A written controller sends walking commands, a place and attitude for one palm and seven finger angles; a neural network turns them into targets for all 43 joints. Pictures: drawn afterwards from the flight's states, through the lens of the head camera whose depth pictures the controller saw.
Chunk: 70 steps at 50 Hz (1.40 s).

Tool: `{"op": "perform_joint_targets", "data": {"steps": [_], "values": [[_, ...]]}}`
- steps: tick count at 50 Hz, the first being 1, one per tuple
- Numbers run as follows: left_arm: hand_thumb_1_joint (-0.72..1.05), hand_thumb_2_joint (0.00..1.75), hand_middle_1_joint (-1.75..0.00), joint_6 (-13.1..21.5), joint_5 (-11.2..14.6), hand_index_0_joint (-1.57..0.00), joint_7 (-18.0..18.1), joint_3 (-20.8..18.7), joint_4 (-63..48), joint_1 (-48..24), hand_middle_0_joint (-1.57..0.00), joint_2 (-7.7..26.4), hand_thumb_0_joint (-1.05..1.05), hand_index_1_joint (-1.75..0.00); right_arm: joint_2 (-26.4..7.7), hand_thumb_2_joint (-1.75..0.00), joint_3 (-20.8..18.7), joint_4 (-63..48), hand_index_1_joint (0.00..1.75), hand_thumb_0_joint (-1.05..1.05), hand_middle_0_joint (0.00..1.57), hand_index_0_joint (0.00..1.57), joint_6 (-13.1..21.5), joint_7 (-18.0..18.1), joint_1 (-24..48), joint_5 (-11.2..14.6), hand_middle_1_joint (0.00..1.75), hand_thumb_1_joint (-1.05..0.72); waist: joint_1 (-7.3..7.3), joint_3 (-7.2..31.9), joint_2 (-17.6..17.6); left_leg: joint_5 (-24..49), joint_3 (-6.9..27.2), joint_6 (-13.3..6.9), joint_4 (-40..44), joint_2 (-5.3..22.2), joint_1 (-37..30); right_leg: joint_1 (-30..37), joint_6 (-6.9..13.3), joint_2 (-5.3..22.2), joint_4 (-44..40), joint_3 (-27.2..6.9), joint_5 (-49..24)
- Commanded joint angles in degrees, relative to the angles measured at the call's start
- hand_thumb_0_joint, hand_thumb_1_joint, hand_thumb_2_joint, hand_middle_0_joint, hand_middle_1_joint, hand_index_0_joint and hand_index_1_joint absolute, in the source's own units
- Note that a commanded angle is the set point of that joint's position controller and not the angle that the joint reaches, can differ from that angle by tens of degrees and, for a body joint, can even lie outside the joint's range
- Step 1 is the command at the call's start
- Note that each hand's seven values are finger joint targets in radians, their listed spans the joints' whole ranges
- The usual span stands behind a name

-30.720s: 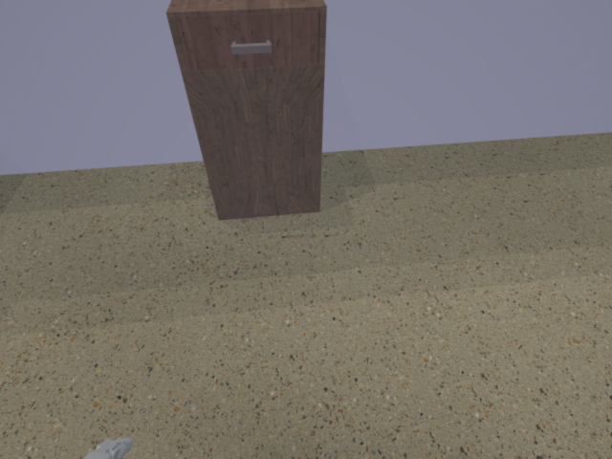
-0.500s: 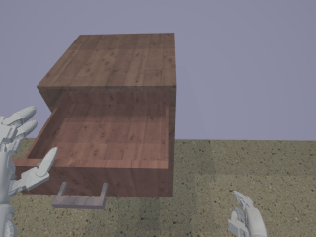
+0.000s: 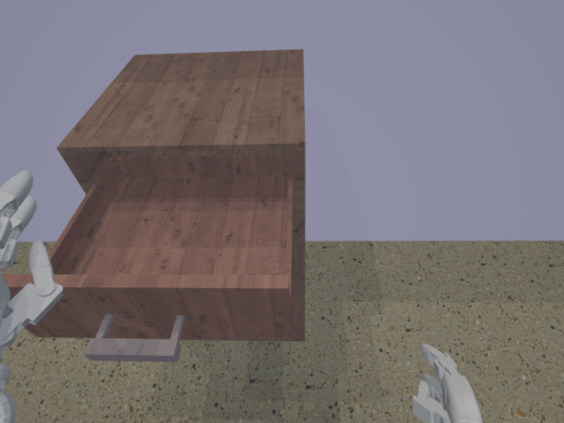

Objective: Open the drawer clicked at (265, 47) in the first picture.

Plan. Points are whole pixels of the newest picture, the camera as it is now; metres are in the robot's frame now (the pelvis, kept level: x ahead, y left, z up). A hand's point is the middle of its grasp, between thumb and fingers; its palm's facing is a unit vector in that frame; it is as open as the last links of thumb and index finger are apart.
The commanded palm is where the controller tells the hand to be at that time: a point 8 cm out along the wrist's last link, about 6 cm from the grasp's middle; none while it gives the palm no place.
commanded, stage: step back with the hand held close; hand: left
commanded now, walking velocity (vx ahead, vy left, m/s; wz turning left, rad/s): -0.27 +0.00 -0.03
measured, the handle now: (138, 335) +0.23 +0.23 +0.02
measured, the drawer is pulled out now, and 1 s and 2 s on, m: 0.30 0.30 0.30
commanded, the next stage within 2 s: stop stepping back and stand still in 1.06 s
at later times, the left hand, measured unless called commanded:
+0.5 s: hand out of the picture +0.14 +0.26 +0.19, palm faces +0.37 -0.79 -0.49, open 7.4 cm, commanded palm +0.08 +0.30 +0.21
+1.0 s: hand out of the picture +0.09 +0.26 +0.19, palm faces +0.34 -0.84 -0.43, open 7.4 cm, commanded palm +0.01 +0.30 +0.21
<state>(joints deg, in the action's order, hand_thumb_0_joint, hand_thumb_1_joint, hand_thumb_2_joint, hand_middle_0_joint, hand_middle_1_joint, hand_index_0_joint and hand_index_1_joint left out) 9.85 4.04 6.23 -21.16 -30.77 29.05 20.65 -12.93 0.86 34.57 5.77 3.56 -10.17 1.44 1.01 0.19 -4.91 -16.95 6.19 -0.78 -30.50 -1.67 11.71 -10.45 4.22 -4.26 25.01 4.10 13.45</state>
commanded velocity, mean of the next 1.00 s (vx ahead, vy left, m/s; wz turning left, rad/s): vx -0.32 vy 0.00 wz -0.04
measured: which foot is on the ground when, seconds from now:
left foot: down 0.00-1.00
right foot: down 0.00-0.72, up 0.74-1.00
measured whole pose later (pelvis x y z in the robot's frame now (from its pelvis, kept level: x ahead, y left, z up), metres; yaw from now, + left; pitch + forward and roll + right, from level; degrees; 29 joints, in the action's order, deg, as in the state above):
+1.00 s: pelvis -0.13 +0.03 -0.01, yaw -3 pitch +5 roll -3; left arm 13.8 3.5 7.6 -26.3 -40.2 29.6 24.8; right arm -8.6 2.6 35.3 9.3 1.6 -8.2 -1.0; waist 0.3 -0.2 1.0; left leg -3.8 -1.6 -2.1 -29.5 3.0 30.7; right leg -14.2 -0.8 -1.3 38.4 0.1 27.0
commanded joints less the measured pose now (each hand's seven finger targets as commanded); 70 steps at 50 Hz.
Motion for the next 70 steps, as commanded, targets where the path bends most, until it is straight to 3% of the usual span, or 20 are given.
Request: {"op": "perform_joint_targets", "data": {"steps": [1, 9, 21, 25, 28, 31, 33, 35, 37, 41, 46, 53, 54, 56, 57, 59, 61, 63, 66, 70], "values": [[0.90, 0.90, -0.30, 4.84, -0.03, -0.20, 0.90, -6.99, -10.99, 1.80, -0.20, 9.85, 0.00, -0.30, -5.34, -0.90, -2.92, -9.43, 0.30, 0.00, 0.20, 0.20, 1.52, 0.03, 5.96, 0.49, 0.30, -0.90, -1.25, 5.71, 7.26, 6.16, -1.23, -1.17, -2.41, 1.62, 0.07, -3.29, 0.69, 16.14, -7.53, -11.42, -10.57], [0.90, 0.90, -0.30, 5.02, -0.24, -0.20, 1.90, -10.38, -20.03, 4.56, -0.20, 13.59, 0.00, -0.30, -6.83, -0.90, -4.08, -11.37, 0.30, 0.00, 0.20, 0.20, -0.07, 0.71, 6.75, 0.14, 0.30, -0.90, -0.98, 10.57, 2.38, 24.02, 2.63, -1.21, 4.14, 7.01, 4.81, 2.36, -2.13, 10.26, 2.65, -6.52, -19.34], [0.90, 0.90, -0.30, 4.95, -0.70, -0.20, 2.27, -10.87, -18.85, 5.15, -0.20, 12.41, 0.00, -0.30, -6.97, -0.90, -3.72, -12.79, 0.30, 0.00, 0.20, 0.20, 0.63, 0.38, 5.25, -0.30, 0.30, -0.90, -1.12, 6.88, 0.29, 1.99, 5.78, -3.46, 8.93, 9.64, 21.12, 4.45, -3.07, 7.67, 7.97, -7.44, -4.53], [0.90, 0.90, -0.30, 5.08, -1.09, -0.20, 2.65, -10.57, -17.88, 2.75, -0.20, 12.40, 0.00, -0.30, -6.86, -0.90, -3.52, -12.53, 0.30, 0.00, 0.20, 0.20, 0.81, 0.39, 4.59, -0.52, 0.30, -0.90, -1.87, 4.49, 5.63, -10.44, 3.62, -3.16, 4.33, 6.25, 21.45, -1.86, -1.81, 10.62, 0.65, -12.75, 4.10], [0.90, 0.90, -0.30, 5.65, -1.19, -0.20, 3.21, -8.97, -17.90, 1.09, -0.20, 11.84, 0.00, -0.30, -7.08, -0.90, -3.59, -11.45, 0.30, 0.00, 0.20, 0.20, 1.08, 0.22, 3.65, -0.34, 0.30, -0.90, -2.41, 3.29, 8.91, -10.51, 0.17, -1.33, -7.65, 2.39, 11.27, -15.55, 1.05, 16.13, -8.86, -17.47, 15.89], [0.90, 0.90, -0.30, 5.82, -1.23, -0.20, 3.72, -9.17, -19.50, 0.50, -0.20, 12.68, 0.00, -0.30, -6.53, -0.90, -3.16, -10.71, 0.30, 0.00, 0.20, 0.20, 1.09, 0.30, 3.45, -0.73, 0.30, -0.90, -2.43, 5.32, 9.92, -6.62, -1.91, -0.89, -9.04, 2.22, 4.59, -18.97, 1.67, 18.05, -8.18, -14.56, 12.81], [0.90, 0.90, -0.30, 5.97, -1.28, -0.20, 3.87, -10.04, -20.33, 1.91, -0.20, 13.07, 0.00, -0.30, -6.72, -0.90, -3.03, -11.26, 0.30, 0.00, 0.20, 0.20, 0.88, 0.47, 3.93, -0.79, 0.30, -0.90, -2.22, 4.69, 3.39, -8.24, 1.82, -2.04, 0.42, 5.18, 7.97, -16.50, -0.60, 13.35, -2.41, -10.82, 12.19], [0.90, 0.90, -0.30, 6.59, -1.90, -0.20, 4.24, -11.42, -22.15, 2.53, -0.20, 13.44, 0.00, -0.30, -6.90, -0.90, -2.91, -12.18, 0.30, 0.00, 0.20, 0.20, 1.49, 0.80, 4.83, -1.10, 0.30, -0.90, -1.75, 4.34, -9.43, -12.22, 11.71, -5.34, 14.64, 14.50, 21.28, -5.70, -3.42, 5.56, 14.33, -5.51, 8.94], [0.90, 0.90, -0.30, 7.21, -2.86, -0.20, 4.16, -12.69, -23.49, 0.41, -0.20, 13.94, 0.00, -0.30, -5.96, -0.90, -3.41, -11.99, 0.30, 0.00, 0.20, 0.20, 2.66, 0.62, 4.09, -2.25, 0.30, -0.90, -1.86, 4.82, -10.59, -17.05, 16.27, -8.11, 21.83, 20.80, 29.77, -0.45, -4.35, 2.26, 33.42, -6.08, 12.62], [0.90, 0.90, -0.30, 6.86, -1.71, -0.20, 3.81, -11.46, -21.49, 2.06, -0.20, 11.94, 0.00, -0.30, -5.92, -0.90, -4.02, -9.20, 0.30, 0.00, 0.20, 0.20, 4.62, -0.18, 2.94, -2.26, 0.30, -0.90, -1.03, 6.46, -1.83, 8.73, 9.19, -7.66, 11.85, 17.83, 12.00, -11.81, -4.70, 3.35, 29.68, -5.60, 15.95], [0.90, 0.90, -0.30, 6.99, -0.52, -0.20, 1.87, -9.00, -19.83, 0.52, -0.20, 10.90, 0.00, -0.30, -6.69, -0.90, -2.88, -6.45, 0.30, 0.00, 0.20, 0.20, 6.22, -1.23, 3.93, -1.95, 0.30, -0.90, -1.51, 9.47, -6.06, 16.08, 8.07, -6.44, 11.04, 16.36, 0.72, -11.65, -5.23, 2.06, 15.29, -3.10, 16.25], [0.90, 0.90, -0.30, 9.79, 2.09, -0.20, -1.11, -15.06, -25.25, 5.17, -0.20, 15.72, 0.00, -0.30, -6.23, -0.90, -2.49, -8.15, 0.30, 0.00, 0.20, 0.20, 5.79, -2.18, 7.70, -1.09, 0.30, -0.90, 1.19, 18.01, -7.09, 21.34, 1.45, -3.17, 4.65, 12.32, -2.08, 0.10, -3.26, 2.90, -5.63, -0.51, -0.22], [0.90, 0.90, -0.30, 10.27, 2.02, -0.20, -1.34, -16.93, -26.02, 7.16, -0.20, 17.97, 0.00, -0.30, -6.14, -0.90, -2.49, -8.55, 0.30, 0.00, 0.20, 0.20, 5.17, -2.26, 7.59, -1.03, 0.30, -0.90, 1.02, 18.49, -3.80, 17.98, -1.41, -2.03, 0.64, 9.78, -1.88, -0.50, -2.52, 5.46, -8.58, -1.84, -4.56], [0.90, 0.90, -0.30, 10.23, 2.70, -0.20, -1.27, -15.65, -24.99, 8.22, -0.20, 16.88, 0.00, -0.30, -5.59, -0.90, -3.50, -9.77, 0.30, 0.00, 0.20, 0.20, 4.53, -1.41, 6.71, 1.58, 0.30, -0.90, -0.29, 16.21, 16.05, -1.32, -8.77, 2.25, -19.91, -0.59, 1.77, -6.44, 2.94, 19.48, -9.00, -9.77, -22.12], [0.90, 0.90, -0.30, 10.29, 2.47, -0.20, -0.71, -17.12, -23.02, 9.37, -0.20, 17.63, 0.00, -0.30, -5.84, -0.90, -3.71, -10.21, 0.30, 0.00, 0.20, 0.20, 4.07, -0.77, 9.13, 2.35, 0.30, -0.90, 0.35, 11.66, 17.27, -9.88, -6.25, 1.93, -31.52, -1.62, 11.29, -7.17, 5.30, 23.62, -7.48, -12.95, -29.11], [0.90, 0.90, -0.30, 7.92, 1.56, -0.20, -0.57, -16.97, -17.79, 11.31, -0.20, 14.92, 0.00, -0.30, -3.22, -0.90, -2.32, -10.67, 0.30, 0.00, 0.20, 0.20, 2.72, -0.44, 10.81, 1.17, 0.30, -0.90, -0.24, 6.83, 14.36, -14.08, -2.83, 1.54, -31.85, 1.12, 21.58, -2.44, 6.53, 23.69, -2.65, -11.71, -38.04], [0.90, 0.90, -0.30, 5.73, -0.41, -0.20, 0.74, -15.00, -12.43, 9.95, -0.20, 12.68, 0.00, -0.30, -2.55, -0.90, -1.25, -9.43, 0.30, 0.00, 0.20, 0.20, 0.26, 0.64, 8.40, 0.49, 0.30, -0.90, -3.29, 4.12, 11.72, -6.65, -5.84, 1.14, -13.39, 2.58, 15.98, -0.15, 2.15, 17.40, 1.69, -5.31, -41.59], [0.90, 0.90, -0.30, 5.01, -0.45, -0.20, 1.78, -12.60, -11.13, 6.94, -0.20, 11.27, 0.00, -0.30, -4.59, -0.90, -1.66, -9.05, 0.30, 0.00, 0.20, 0.20, 0.81, 1.44, 5.18, 0.67, 0.30, -0.90, -4.49, 5.69, 6.55, 10.19, -8.12, 0.26, 8.60, 1.31, 5.70, 0.93, -1.63, 13.41, 9.12, -3.39, -38.63], [0.90, 0.90, -0.30, 4.70, -0.98, -0.20, 2.79, -8.34, -17.25, 3.06, -0.20, 11.13, 0.00, -0.30, -7.00, -0.90, -3.94, -9.55, 0.30, 0.00, 0.20, 0.20, 2.31, 0.23, 2.51, 0.58, 0.30, -0.90, -2.38, 8.99, -4.13, 48.05, 4.00, -5.26, 4.95, 16.83, -11.61, -13.42, -4.63, 7.68, 15.79, -3.85, 8.13], [0.90, 0.90, -0.30, 4.30, -1.55, -0.20, 3.00, -8.82, -27.98, 2.91, -0.20, 13.46, 0.00, -0.30, -6.22, -0.90, -2.45, -10.51, 0.30, 0.00, 0.20, 0.20, 3.98, -0.53, 4.29, -0.85, 0.30, -0.90, -1.69, 8.20, -5.59, 24.53, 6.46, -4.76, 9.46, 13.96, 2.02, -3.76, -4.64, 6.17, 10.48, -2.84, 10.14]]}}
